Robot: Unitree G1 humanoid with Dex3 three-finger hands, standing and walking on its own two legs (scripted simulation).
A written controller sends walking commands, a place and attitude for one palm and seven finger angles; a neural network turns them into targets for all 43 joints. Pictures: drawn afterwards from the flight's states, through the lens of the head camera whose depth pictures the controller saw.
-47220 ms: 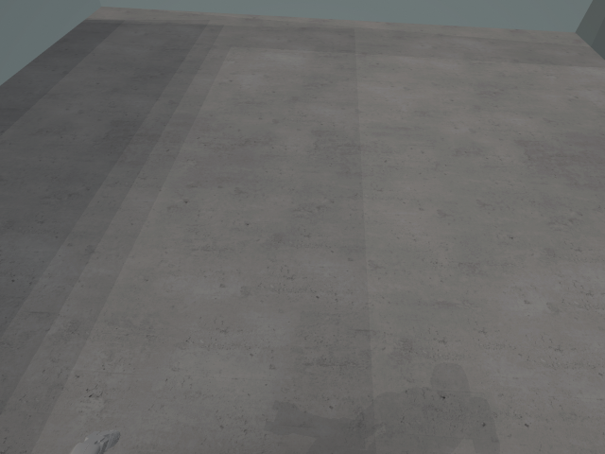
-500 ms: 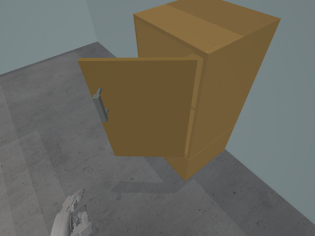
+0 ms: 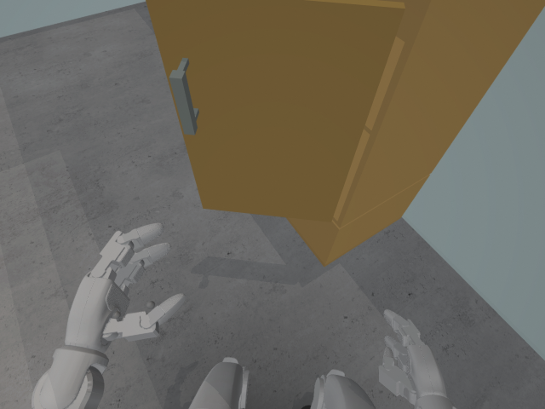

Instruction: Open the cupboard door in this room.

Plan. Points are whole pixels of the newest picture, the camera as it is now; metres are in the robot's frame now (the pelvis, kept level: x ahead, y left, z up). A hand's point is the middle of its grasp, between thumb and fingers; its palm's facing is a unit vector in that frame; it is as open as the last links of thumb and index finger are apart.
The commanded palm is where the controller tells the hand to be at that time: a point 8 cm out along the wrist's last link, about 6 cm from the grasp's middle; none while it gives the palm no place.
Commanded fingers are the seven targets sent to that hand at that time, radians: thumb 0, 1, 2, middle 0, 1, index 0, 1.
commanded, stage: raise the hand with hooked fingers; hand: left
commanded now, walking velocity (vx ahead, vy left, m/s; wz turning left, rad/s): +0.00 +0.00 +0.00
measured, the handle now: (187, 97) +0.60 +0.22 +0.07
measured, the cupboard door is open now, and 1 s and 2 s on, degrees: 51 51 51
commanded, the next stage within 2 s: move the hooked fingers beside the handle in 1.42 s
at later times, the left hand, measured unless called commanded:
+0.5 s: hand (110, 263) +0.28 +0.24 +0.06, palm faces +0.01 -1.00 -0.05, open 13.1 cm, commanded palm +0.25 +0.30 +0.07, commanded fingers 0.00 -0.50 0.30 -0.30 -1.20 -0.30 -1.20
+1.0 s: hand (78, 219) +0.32 +0.29 +0.09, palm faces +0.01 -1.00 -0.05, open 14.0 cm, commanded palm +0.29 +0.34 +0.09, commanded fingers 0.00 -0.50 0.30 -0.30 -1.20 -0.30 -1.20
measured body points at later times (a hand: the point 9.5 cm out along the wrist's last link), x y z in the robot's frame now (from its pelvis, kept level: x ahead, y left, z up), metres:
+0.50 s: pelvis +0.02 +0.02 +0.03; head +0.09 +0.04 +0.47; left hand +0.27 +0.30 +0.07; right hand +0.19 -0.23 -0.04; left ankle +0.03 +0.11 -0.64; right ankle +0.04 -0.09 -0.64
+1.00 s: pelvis +0.02 +0.02 +0.04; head +0.10 +0.04 +0.48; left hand +0.32 +0.35 +0.09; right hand +0.17 -0.23 -0.05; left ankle +0.03 +0.11 -0.64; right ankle +0.04 -0.09 -0.64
